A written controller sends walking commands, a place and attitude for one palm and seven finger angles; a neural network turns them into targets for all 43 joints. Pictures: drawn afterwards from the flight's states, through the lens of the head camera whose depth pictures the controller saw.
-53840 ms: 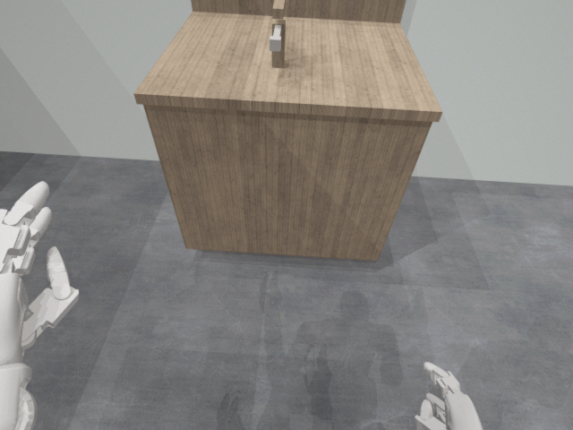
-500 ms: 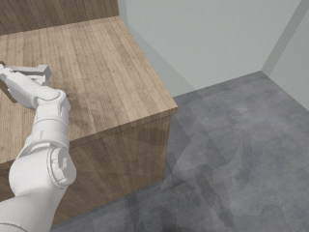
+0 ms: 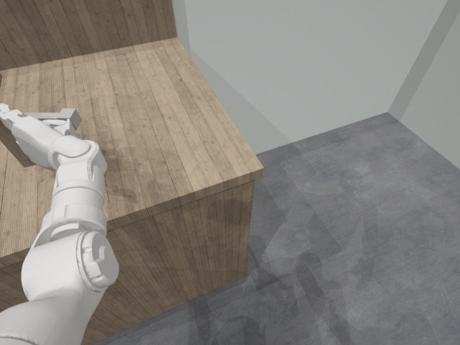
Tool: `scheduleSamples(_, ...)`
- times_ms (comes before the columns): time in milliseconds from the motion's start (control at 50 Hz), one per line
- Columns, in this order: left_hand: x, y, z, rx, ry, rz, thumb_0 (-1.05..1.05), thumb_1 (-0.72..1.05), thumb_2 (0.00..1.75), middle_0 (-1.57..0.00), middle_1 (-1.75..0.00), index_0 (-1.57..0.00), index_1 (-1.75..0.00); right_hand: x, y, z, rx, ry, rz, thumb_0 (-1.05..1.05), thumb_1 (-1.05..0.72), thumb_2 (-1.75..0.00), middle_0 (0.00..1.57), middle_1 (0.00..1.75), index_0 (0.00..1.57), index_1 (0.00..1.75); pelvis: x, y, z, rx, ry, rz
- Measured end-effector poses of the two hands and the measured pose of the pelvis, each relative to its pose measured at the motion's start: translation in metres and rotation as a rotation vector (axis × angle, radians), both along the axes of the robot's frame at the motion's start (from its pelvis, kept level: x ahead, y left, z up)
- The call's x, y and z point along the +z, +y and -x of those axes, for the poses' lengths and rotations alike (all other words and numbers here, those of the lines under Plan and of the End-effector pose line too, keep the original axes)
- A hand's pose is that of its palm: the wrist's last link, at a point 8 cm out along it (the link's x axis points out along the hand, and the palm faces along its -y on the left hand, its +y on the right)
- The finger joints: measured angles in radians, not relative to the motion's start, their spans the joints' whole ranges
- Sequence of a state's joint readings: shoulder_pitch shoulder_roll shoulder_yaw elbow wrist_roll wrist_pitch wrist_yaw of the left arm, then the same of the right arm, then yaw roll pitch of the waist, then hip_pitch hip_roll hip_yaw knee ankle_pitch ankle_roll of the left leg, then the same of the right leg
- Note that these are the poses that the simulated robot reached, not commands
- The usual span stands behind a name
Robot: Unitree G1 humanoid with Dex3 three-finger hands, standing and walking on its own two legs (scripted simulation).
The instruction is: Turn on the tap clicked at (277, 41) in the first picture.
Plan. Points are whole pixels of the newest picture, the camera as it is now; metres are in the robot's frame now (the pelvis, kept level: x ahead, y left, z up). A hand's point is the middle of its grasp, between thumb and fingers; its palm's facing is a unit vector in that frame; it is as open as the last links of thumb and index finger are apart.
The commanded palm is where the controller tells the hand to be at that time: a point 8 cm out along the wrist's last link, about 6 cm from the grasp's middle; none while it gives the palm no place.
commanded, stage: lift the hand up off the lever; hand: left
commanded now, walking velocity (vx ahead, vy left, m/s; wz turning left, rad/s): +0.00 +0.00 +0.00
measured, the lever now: (69, 119) +0.50 +0.28 +0.14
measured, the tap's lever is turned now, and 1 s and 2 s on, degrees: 66 66 66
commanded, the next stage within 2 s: none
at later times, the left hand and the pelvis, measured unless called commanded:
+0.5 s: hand (63, 119) +0.46 +0.27 +0.17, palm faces +0.84 -0.53 -0.10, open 7.7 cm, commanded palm +0.40 +0.28 +0.17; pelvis -0.01 +0.00 +0.00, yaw +0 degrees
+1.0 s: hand (56, 114) +0.46 +0.27 +0.18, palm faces +0.84 -0.53 -0.10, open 7.6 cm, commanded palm +0.40 +0.29 +0.19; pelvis -0.01 +0.00 +0.01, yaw +0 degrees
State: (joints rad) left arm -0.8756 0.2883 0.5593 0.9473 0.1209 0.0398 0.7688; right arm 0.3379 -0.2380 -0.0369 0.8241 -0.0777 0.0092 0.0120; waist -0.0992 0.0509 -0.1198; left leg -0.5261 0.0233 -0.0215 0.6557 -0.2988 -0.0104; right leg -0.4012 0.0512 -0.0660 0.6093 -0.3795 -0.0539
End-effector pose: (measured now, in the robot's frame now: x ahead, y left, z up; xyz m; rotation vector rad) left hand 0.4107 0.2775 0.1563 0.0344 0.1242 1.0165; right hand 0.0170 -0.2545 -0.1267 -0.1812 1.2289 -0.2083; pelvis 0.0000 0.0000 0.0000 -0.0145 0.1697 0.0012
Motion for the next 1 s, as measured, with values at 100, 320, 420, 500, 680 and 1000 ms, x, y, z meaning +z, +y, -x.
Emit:
scheduleSamples(100,0.003,0.0,0.003,0.0,0.01,0.004,0.02,0.91,0.9,-0.15,-0.15,-0.18,-0.16,0.003,-0.001,-0.016,0.018,-0.041,0.009,0.0,-0.91,-0.9,0.2,0.3,0.2,0.3,0.001,0.001,0.0,0.003,-0.01,-0.001)
scheduleSamples(320,0.014,-0.001,0.005,0.001,0.005,-0.008,0.02,0.9,0.9,-0.16,-0.15,-0.18,-0.17,0.007,-0.001,-0.031,0.04,-0.084,0.02,0.0,-0.91,-0.9,0.2,0.3,0.2,0.3,0.002,0.001,0.004,0.006,-0.015,-0.002)
scheduleSamples(420,0.018,-0.001,0.007,-0.004,0.015,-0.004,0.02,0.9,0.9,-0.16,-0.15,-0.18,-0.16,0.006,-0.001,-0.026,0.035,-0.075,0.015,0.0,-0.91,-0.9,0.2,0.3,0.2,0.3,0.003,0.001,0.005,0.007,-0.022,-0.003)
scheduleSamples(500,0.021,-0.002,0.008,0.0,0.018,-0.006,0.02,0.9,0.9,-0.16,-0.15,-0.18,-0.16,0.005,0.0,-0.021,0.033,-0.067,0.012,0.0,-0.91,-0.9,0.2,0.3,0.2,0.3,0.004,0.0,0.006,0.007,-0.026,-0.003)
scheduleSamples(680,0.024,-0.001,0.01,-0.002,0.017,0.007,0.02,0.9,0.9,-0.16,-0.15,-0.19,-0.17,0.007,-0.002,-0.01,0.011,-0.065,0.015,0.0,-0.91,-0.9,0.2,0.3,0.2,0.3,0.005,-0.001,0.008,-0.001,-0.036,-0.003)
scheduleSamples(1000,0.036,0.002,0.011,-0.001,0.015,0.003,0.02,0.9,0.9,-0.16,-0.15,-0.2,-0.17,0.01,-0.003,-0.013,0.019,-0.091,0.029,0.0,-0.91,-0.9,0.2,0.3,0.2,0.3,0.007,0.0,0.012,0.0,-0.045,-0.002)
